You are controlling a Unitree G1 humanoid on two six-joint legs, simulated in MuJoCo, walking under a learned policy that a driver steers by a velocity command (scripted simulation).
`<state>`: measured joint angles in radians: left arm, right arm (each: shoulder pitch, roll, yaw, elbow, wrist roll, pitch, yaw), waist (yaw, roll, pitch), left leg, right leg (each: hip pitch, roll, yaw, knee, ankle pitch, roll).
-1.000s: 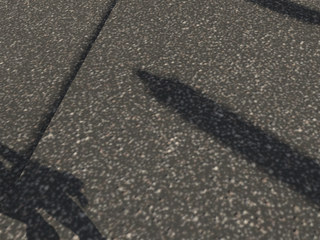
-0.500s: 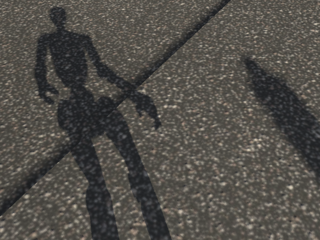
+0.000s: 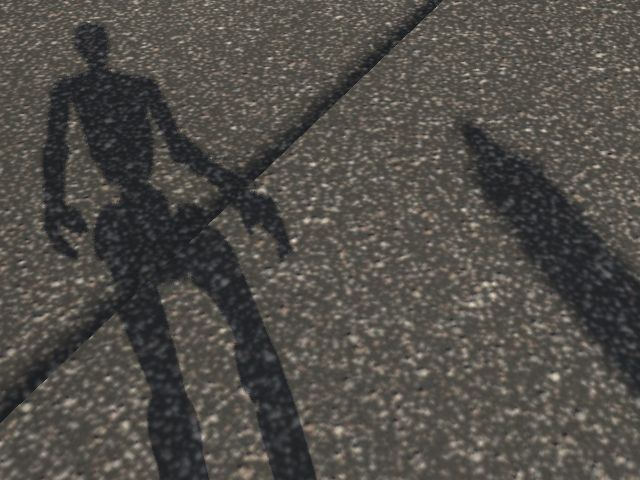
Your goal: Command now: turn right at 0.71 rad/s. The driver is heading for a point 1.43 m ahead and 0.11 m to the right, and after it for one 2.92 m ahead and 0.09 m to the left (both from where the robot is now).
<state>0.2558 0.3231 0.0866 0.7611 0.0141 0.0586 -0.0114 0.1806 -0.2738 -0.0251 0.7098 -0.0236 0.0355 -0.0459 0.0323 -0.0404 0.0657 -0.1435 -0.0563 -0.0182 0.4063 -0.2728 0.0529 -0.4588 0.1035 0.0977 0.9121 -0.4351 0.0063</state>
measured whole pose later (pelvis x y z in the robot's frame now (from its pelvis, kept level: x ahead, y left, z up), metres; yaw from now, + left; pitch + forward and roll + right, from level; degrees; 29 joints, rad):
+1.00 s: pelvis +0.03 -0.02 +0.00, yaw +4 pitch +1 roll -1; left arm 0.17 0.32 0.05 0.72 0.05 0.03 -0.01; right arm 0.27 -0.31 -0.07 0.68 0.00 0.05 0.02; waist -0.01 -0.04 0.05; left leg -0.22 -0.09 -0.06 0.47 -0.28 0.10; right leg -0.46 -0.02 0.00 1.04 -0.40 0.04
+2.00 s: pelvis +0.70 -0.05 +0.00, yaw -20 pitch +2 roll +3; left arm 0.15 0.38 0.07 0.73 0.04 0.00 -0.06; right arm 0.37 -0.33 -0.06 0.80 -0.03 -0.10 0.00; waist -0.04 -0.05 0.00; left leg -0.11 0.00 0.16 0.38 -0.30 -0.01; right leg -0.68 -0.04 0.00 1.24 -0.23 -0.10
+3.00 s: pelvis +1.60 -0.21 -0.01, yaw +20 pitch +2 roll -1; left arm -0.05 0.26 -0.02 0.58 0.04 -0.05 -0.02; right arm 0.49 -0.31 -0.07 0.85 0.01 -0.07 0.01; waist -0.13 0.00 0.03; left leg 0.07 -0.19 -0.24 0.30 -0.36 0.18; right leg -0.74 -0.10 0.08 0.67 0.06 0.04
